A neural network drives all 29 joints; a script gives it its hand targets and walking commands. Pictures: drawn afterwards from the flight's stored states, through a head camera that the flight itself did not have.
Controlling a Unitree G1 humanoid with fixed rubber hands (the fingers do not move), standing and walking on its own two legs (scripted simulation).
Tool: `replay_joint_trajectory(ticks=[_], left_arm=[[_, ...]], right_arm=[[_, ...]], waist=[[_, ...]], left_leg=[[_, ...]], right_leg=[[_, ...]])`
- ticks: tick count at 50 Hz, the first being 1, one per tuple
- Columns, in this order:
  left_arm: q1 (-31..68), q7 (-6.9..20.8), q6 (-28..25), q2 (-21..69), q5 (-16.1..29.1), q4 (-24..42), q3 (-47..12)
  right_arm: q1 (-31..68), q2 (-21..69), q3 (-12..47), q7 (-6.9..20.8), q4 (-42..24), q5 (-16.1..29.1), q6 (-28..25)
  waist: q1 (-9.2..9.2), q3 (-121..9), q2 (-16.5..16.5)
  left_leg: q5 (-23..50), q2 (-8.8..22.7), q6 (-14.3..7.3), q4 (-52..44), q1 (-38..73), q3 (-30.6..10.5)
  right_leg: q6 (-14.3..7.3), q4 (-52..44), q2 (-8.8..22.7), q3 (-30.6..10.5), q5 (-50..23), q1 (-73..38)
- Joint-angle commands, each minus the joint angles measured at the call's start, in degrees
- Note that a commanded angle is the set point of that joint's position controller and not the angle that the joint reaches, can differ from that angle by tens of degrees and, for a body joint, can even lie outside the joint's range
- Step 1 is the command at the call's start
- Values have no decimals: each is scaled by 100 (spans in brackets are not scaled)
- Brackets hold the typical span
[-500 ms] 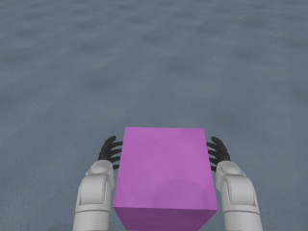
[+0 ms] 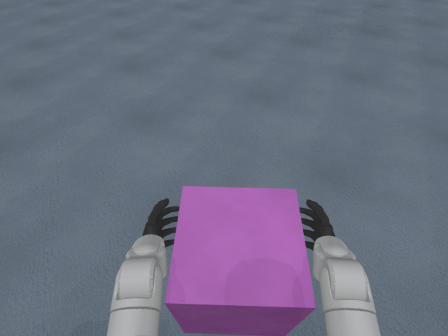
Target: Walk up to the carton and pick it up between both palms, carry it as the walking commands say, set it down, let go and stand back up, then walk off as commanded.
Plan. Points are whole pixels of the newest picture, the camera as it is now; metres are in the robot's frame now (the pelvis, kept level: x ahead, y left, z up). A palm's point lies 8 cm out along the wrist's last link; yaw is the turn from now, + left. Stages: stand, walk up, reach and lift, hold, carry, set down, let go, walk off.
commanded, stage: carry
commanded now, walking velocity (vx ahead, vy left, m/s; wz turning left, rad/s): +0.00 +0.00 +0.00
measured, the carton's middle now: (236, 265) +0.27 +0.00 -0.03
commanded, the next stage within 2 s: hold in 0.08 s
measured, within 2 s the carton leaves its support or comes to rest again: neither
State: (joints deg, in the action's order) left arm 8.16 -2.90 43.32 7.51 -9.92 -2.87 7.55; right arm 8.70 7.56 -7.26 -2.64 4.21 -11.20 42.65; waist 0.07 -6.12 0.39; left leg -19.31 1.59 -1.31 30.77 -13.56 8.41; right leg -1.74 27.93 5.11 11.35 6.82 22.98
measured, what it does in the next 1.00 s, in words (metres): stands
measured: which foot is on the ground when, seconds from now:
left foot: down 0.00-1.00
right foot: down 0.00-1.00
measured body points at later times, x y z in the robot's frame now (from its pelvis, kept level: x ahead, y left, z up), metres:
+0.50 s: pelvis -0.01 -0.01 +0.01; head -0.06 -0.02 +0.46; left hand +0.29 +0.15 +0.06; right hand +0.30 -0.15 +0.06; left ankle -0.03 +0.10 -0.73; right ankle +0.08 -0.12 -0.73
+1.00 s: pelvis -0.02 -0.02 +0.00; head +0.00 -0.04 +0.45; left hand +0.32 +0.15 +0.01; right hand +0.33 -0.15 +0.00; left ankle -0.03 +0.10 -0.73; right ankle +0.08 -0.12 -0.73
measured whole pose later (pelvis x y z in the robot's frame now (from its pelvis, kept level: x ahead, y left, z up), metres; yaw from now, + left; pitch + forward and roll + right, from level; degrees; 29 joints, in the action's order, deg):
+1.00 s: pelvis -0.02 -0.02 +0.00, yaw +11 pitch -2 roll +0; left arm 29.4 2.8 25.5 8.6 -21.5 -37.4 24.1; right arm 24.8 11.9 -25.1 -0.9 25.0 -23.3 31.9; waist 6.1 3.3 -2.8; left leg -17.0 -2.8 -0.7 32.4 -12.8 -6.4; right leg -0.2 27.8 -0.3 0.7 7.9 17.6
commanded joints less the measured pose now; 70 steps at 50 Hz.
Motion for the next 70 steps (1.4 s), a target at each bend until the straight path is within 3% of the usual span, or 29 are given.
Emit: replay_joint_trajectory(ticks=[1,4,5,7,8,9,10,11,12,13,14,16,20,24,25,28,32,36,40,48,60,70], left_arm=[[2251,909,-176,3845,1143,388,-2929],[2237,906,-205,3824,1134,376,-2914],[2073,894,-80,4143,972,-807,-2695],[2247,887,-528,4012,931,-458,-2632],[2341,884,-619,4194,1013,-175,-2894],[2566,934,-663,4441,1212,-54,-3224],[2742,950,-643,4551,1332,-73,-3527],[2749,990,-657,4687,1392,-142,-3630],[2747,994,-651,4664,1418,-129,-3575],[2685,1007,-610,4649,1390,-244,-3477],[2740,1027,-558,4648,1315,-472,-3386],[2994,1154,-546,4693,1234,-819,-3180],[3727,1374,-553,4969,1145,-1309,-2842],[4238,1540,-583,5229,1041,-1829,-2538],[3688,1498,-542,5293,529,-1953,-2115],[4005,1662,-611,5162,487,-2194,-1914],[4410,1798,-884,5052,360,-2528,-1556],[4683,1878,-1164,4991,180,-3047,-1137],[4918,1937,-1447,4938,32,-3476,-827],[4910,1884,-1932,4901,-222,-3840,-525],[4570,1519,-2750,5062,-197,-3531,-1090],[4436,1408,-3208,5012,-195,-3437,-1440]], right_arm=[[2178,3851,2917,906,-351,1112,-156],[2158,3832,2900,901,-336,1097,-182],[1525,4124,2671,794,-117,1200,25],[2168,4109,2799,863,-470,1192,-285],[2232,4201,3006,929,-696,1315,-364],[2240,4371,3136,924,-892,1415,-373],[2309,4274,3064,918,-1017,1428,-387],[2363,4316,3161,949,-1060,1479,-353],[2386,4333,3282,963,-982,1544,-284],[2387,4318,3276,979,-867,1533,-200],[2494,4254,3132,1016,-630,1484,-133],[2640,4351,2876,1037,-275,1363,-12],[3066,4756,2464,1118,419,1223,59],[3581,5075,2235,1203,878,1161,59],[3430,5255,2435,1356,1086,1024,150],[3454,5390,2027,1381,1365,810,70],[3881,5521,1756,1402,1600,643,-125],[4150,5464,1400,1418,2006,401,-366],[4293,5363,1037,1396,2360,139,-650],[4293,5154,699,1335,2624,-183,-1207],[4023,4809,1003,1489,2402,-325,-2248],[4032,4756,1339,1575,2356,-195,-2795]], waist=[[-3,-1062,-26],[-5,-1055,-26],[296,300,-605],[67,-134,-39],[93,-592,-204],[242,-956,-120],[608,-1065,-279],[650,-1118,-132],[494,-973,-74],[409,-778,-27],[453,-543,-153],[499,-108,-20],[581,128,-69],[539,147,-113],[619,100,-406],[686,202,-185],[553,10,64],[471,-114,149],[515,-221,134],[603,-535,-18],[706,-1604,-232],[577,-2787,-157]], left_leg=[[920,715,-110,-660,-298,-617],[912,712,-114,-660,-302,-618],[864,-519,-57,-1144,-947,-1429],[1135,-480,-82,-1205,-767,-1606],[1750,-480,-63,-1183,-472,-1614],[2287,-444,-38,-1130,-370,-1639],[2289,-439,16,-1165,-256,-1707],[2405,-446,61,-1144,-3,-1720],[2414,-441,80,-1144,-17,-1680],[2290,-456,83,-1194,-13,-1666],[1906,-476,84,-1275,-54,-1675],[1277,-477,52,-1365,-208,-1672],[616,-436,5,-1492,-391,-1730],[340,-420,-13,-1555,-490,-1730],[294,-423,-183,-1634,-297,-1725],[322,-509,-189,-1573,-542,-1674],[-6,-592,-260,-1461,-737,-1600],[-250,-612,-296,-1324,-930,-1538],[-287,-622,-291,-1125,-1139,-1516],[-80,-691,-244,-744,-1706,-1525],[897,-785,-16,-369,-1965,-1527],[1478,-897,96,450,-2867,-1460]], right_leg=[[-60,-287,565,-760,-367,-1106],[-61,-284,561,-764,-364,-1106],[-107,-350,-817,-1229,-582,-3137],[-90,-279,-811,-1380,-784,-3248],[-23,-239,-804,-1379,-1301,-3355],[49,-208,-829,-1433,-1810,-3741],[72,-233,-845,-1397,-1892,-3750],[118,-269,-864,-1386,-1856,-3559],[143,-336,-853,-1386,-1741,-3640],[158,-424,-860,-1379,-1586,-3633],[151,-515,-867,-1345,-1190,-3551],[154,-671,-887,-1344,-635,-3543],[213,-746,-903,-1302,-397,-3808],[287,-799,-912,-1281,-333,-4017],[201,-813,-923,-1318,-379,-3494],[190,-853,-894,-1353,-469,-3588],[246,-777,-825,-1389,-72,-3572],[258,-684,-764,-1462,348,-3480],[246,-570,-728,-1533,522,-3311],[222,-115,-767,-1489,86,-2817],[149,543,-940,-1290,-1125,-1699],[178,1295,-1004,-1319,-1841,-852]])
